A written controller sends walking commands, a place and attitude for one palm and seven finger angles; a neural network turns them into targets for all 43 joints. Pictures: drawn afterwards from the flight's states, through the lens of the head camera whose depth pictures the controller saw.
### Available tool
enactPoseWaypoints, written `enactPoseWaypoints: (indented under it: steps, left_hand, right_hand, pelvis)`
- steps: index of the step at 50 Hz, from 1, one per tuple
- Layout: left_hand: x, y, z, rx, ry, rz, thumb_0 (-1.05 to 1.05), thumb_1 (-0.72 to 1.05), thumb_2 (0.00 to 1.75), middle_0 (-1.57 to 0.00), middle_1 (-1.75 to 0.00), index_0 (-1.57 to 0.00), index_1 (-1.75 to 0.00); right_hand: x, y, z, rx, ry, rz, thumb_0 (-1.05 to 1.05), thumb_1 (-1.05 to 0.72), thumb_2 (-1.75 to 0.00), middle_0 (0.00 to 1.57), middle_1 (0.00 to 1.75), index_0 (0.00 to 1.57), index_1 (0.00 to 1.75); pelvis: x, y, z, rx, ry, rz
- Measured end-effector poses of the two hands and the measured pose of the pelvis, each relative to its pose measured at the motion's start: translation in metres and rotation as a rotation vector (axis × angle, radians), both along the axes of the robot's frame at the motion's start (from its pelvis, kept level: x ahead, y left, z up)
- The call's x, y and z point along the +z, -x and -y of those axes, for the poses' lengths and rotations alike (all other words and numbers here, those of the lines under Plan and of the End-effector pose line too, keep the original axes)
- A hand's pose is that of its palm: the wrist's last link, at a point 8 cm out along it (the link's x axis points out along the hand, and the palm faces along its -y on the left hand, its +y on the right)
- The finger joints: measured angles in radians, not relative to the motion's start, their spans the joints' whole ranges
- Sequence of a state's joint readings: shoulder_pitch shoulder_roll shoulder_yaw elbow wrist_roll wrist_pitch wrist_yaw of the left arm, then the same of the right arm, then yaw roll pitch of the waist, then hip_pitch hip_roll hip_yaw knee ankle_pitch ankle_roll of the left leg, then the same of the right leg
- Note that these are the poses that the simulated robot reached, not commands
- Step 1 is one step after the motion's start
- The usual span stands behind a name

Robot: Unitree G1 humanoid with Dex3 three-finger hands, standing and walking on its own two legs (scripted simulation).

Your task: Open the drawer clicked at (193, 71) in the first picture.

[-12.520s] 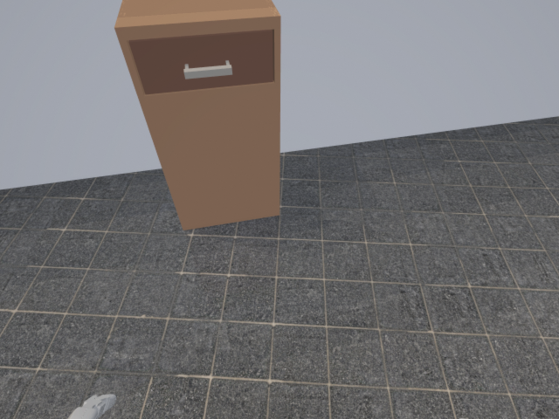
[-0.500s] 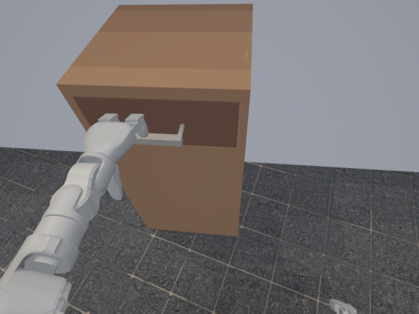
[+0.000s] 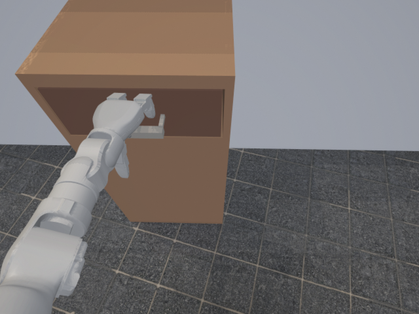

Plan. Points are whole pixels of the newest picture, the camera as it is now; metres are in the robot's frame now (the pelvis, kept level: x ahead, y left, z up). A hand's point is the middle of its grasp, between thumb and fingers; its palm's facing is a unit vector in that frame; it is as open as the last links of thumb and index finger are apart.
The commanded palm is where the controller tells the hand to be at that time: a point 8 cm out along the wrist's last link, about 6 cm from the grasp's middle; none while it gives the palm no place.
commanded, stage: move the hooked fingers above the handle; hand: left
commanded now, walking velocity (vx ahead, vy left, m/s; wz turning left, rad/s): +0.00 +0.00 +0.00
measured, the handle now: (135, 125) +0.52 +0.18 +0.01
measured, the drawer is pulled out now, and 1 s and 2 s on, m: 0.00 0.00 0.00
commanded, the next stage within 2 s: none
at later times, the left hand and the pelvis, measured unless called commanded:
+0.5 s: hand (113, 139) +0.44 +0.20 +0.06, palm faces -0.11 +0.00 -0.99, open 13.8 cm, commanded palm +0.44 +0.19 +0.12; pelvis -0.01 -0.01 +0.00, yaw +0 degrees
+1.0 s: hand (119, 130) +0.46 +0.19 +0.06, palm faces -0.14 -0.01 -0.99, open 13.8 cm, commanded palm +0.45 +0.20 +0.12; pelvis -0.01 -0.01 +0.00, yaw -2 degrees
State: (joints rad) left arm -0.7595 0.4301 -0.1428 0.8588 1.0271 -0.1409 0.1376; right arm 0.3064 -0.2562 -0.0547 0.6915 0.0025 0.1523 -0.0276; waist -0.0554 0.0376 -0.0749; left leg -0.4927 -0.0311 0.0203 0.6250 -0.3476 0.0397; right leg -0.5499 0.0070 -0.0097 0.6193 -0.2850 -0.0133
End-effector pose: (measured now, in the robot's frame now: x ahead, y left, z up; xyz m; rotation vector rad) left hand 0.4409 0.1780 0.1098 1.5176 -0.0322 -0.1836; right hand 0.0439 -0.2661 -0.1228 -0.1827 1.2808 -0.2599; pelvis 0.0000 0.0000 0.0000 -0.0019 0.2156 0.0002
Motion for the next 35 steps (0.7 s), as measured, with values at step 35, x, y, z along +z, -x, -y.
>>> enactPoseWaypoints:
  steps: [35]
  left_hand:
    - [0.019,-0.008,0.010,0.029,-0.001,0.172,0.00,-0.49,0.30,-0.32,-1.20,-0.32,-1.20]
  right_hand:
    - [0.003,-0.003,0.017,0.011,0.033,0.079,0.00,-0.90,-0.90,0.20,0.30,0.21,0.30]
  pelvis:
    - [-0.005,0.015,0.007,-0.007,-0.006,-0.024]
